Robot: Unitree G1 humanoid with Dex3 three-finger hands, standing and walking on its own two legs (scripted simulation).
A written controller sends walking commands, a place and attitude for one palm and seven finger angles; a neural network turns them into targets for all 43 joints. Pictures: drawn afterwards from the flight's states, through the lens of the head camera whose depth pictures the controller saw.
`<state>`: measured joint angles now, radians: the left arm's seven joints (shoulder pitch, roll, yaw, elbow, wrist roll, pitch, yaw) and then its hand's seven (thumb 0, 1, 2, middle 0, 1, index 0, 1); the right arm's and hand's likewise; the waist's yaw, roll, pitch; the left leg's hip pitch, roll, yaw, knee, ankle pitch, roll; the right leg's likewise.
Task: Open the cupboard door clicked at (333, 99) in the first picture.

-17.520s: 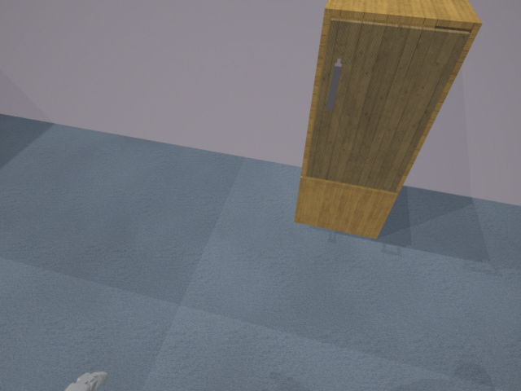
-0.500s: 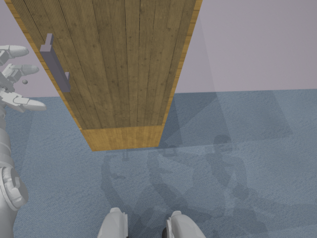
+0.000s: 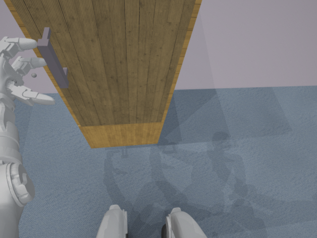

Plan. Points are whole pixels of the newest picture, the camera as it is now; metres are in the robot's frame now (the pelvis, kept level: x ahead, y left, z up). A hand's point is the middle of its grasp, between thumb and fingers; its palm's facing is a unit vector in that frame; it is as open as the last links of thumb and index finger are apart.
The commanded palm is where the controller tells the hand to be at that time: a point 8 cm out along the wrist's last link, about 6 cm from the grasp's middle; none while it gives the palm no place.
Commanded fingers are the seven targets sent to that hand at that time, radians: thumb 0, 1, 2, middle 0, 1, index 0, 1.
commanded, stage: slide the fingers in behind the handle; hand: left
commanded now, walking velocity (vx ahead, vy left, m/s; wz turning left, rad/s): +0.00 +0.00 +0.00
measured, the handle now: (56, 60) +0.53 +0.23 +0.08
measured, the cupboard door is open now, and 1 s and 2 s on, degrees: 0 0 0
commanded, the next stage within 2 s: close the thumb around the handle in 1.32 s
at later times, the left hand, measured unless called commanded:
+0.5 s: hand (52, 75) +0.48 +0.23 +0.08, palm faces +0.06 -1.00 -0.01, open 14.0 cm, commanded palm +0.46 +0.27 +0.08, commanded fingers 0.00 -0.50 0.30 -0.30 -1.20 -0.30 -1.20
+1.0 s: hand (64, 77) +0.47 +0.20 +0.08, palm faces +0.07 -1.00 -0.02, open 14.0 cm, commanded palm +0.45 +0.25 +0.08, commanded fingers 0.00 -0.50 0.30 -0.30 -1.20 -0.30 -1.20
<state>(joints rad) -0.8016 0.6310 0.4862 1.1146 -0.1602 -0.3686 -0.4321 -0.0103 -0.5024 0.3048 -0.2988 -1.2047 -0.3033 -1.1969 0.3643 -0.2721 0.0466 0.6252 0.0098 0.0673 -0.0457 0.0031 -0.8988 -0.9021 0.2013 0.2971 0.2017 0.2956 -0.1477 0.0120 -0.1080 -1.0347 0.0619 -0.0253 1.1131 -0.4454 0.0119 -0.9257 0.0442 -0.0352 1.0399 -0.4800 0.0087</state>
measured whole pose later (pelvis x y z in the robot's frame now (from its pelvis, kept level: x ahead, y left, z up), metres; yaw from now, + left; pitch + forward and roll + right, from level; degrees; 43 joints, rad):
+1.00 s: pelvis +0.00 -0.02 +0.00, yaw +1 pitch +19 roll -3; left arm -0.76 0.47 0.39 1.07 -0.13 -0.42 -0.25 -0.01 -0.50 0.30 -0.30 -1.20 -0.30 -1.20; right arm 0.35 -0.26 0.03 0.62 0.01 0.06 -0.02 0.00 -0.90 -0.90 0.20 0.30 0.20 0.30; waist -0.13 0.02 -0.12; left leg -0.98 0.06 -0.02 1.09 -0.44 -0.01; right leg -0.89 0.04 -0.03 1.05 -0.49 -0.01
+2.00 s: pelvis +0.01 -0.01 +0.01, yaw +1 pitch +19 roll -3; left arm -0.75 0.44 0.37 1.06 -0.14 -0.42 -0.22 0.01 0.63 0.79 -0.38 -1.33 -0.35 -1.32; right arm 0.36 -0.26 0.02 0.63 0.00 0.07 -0.01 0.00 -0.90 -0.90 0.20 0.30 0.20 0.30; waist -0.13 0.03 -0.13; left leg -0.97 0.05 -0.02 1.08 -0.44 0.00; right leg -0.88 0.03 -0.03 1.04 -0.50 0.00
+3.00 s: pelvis +0.02 -0.02 +0.02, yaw +3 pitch +13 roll -1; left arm 0.03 -0.06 -0.05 0.15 0.00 -0.29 0.44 0.01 0.70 0.78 -0.34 -1.35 -0.34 -1.29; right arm 0.19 -0.19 0.02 0.51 -0.05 0.04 0.05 0.01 -0.90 -0.90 0.20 0.30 0.20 0.30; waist 0.00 0.02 -0.15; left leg -0.78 0.02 -0.02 1.01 -0.45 -0.01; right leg -0.70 0.00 -0.03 1.01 -0.53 -0.01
